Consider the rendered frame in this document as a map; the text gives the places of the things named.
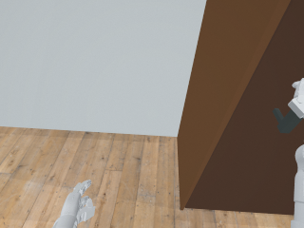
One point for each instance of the wardrobe door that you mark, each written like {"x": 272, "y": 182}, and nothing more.
{"x": 252, "y": 168}

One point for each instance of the robot left hand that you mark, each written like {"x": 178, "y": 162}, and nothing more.
{"x": 74, "y": 203}

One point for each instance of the robot right hand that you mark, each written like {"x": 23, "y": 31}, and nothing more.
{"x": 297, "y": 103}

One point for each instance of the right robot forearm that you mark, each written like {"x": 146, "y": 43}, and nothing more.
{"x": 298, "y": 221}

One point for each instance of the handle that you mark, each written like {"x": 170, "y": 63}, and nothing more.
{"x": 288, "y": 123}

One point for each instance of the left robot forearm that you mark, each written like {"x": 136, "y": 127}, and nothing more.
{"x": 66, "y": 221}

